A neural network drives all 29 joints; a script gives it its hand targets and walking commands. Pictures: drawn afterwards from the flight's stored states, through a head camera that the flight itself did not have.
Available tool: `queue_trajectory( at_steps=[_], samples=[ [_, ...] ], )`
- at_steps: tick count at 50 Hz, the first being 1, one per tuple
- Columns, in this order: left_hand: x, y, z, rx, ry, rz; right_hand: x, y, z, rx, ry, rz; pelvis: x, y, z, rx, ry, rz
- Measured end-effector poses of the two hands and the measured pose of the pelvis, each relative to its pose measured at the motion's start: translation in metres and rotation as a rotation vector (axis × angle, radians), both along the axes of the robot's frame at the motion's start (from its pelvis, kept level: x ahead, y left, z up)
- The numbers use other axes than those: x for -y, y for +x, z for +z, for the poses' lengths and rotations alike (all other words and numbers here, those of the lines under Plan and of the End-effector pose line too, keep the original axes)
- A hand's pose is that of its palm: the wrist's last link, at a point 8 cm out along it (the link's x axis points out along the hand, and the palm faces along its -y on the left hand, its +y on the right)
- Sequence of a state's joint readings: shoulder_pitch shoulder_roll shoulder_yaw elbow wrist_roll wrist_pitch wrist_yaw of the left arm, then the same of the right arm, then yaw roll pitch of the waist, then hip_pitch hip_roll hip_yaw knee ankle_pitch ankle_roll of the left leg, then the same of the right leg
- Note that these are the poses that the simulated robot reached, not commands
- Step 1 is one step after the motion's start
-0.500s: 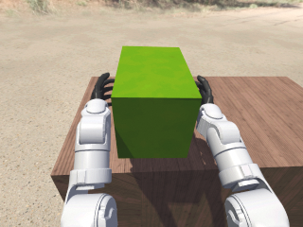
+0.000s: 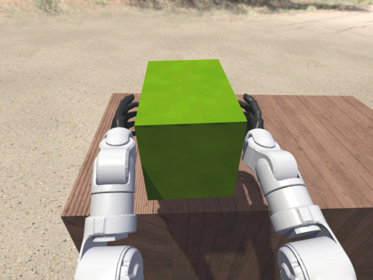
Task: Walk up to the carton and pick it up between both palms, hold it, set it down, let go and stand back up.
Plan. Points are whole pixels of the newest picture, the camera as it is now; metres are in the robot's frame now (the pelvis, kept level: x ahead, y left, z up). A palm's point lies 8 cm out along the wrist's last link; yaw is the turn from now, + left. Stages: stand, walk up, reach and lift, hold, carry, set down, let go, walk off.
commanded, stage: hold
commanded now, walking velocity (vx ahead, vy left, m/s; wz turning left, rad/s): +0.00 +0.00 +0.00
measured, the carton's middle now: (186, 122) +0.41 +0.01 +0.20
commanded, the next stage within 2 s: set down in 0.16 s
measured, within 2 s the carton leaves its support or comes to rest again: neither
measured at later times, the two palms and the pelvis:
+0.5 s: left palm (124, 125) +0.37 +0.13 +0.21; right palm (252, 135) +0.36 -0.13 +0.20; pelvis +0.00 +0.00 +0.00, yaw -1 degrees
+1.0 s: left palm (128, 140) +0.40 +0.14 +0.16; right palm (243, 144) +0.39 -0.13 +0.15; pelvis +0.01 +0.00 +0.00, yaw +0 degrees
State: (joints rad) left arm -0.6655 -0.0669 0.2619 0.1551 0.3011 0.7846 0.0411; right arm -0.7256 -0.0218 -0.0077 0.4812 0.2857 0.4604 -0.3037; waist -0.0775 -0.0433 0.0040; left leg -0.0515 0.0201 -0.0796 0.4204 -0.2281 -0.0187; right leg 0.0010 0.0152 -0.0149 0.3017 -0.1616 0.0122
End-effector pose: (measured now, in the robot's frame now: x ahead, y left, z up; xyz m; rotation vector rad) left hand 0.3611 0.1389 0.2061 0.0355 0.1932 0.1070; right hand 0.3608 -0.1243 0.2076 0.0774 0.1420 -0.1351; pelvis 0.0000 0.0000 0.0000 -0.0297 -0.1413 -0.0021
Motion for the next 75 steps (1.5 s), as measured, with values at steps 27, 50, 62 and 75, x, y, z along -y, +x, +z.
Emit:
queue_trajectory(
  at_steps=[27,50,62,75],
  samples=[
    [0.005,0.013,0.006,0.068,0.051,-0.021,0.003,0.006,-0.015,0.086,-0.009,-0.021,-0.001,-0.004,0.001,0.027,0.013,-0.008],
    [0.003,0.036,-0.049,0.022,0.032,-0.018,0.001,0.030,-0.058,0.066,-0.056,-0.018,0.002,0.011,0.003,-0.037,0.004,0.009],
    [0.005,0.049,-0.064,-0.030,0.036,-0.021,0.004,0.041,-0.074,0.018,-0.055,-0.017,0.000,0.020,0.003,-0.044,0.005,0.009],
    [0.014,0.055,-0.086,-0.056,0.015,-0.027,0.013,0.045,-0.092,-0.002,-0.047,-0.028,0.005,0.024,0.004,-0.099,0.006,0.001]
  ],
)
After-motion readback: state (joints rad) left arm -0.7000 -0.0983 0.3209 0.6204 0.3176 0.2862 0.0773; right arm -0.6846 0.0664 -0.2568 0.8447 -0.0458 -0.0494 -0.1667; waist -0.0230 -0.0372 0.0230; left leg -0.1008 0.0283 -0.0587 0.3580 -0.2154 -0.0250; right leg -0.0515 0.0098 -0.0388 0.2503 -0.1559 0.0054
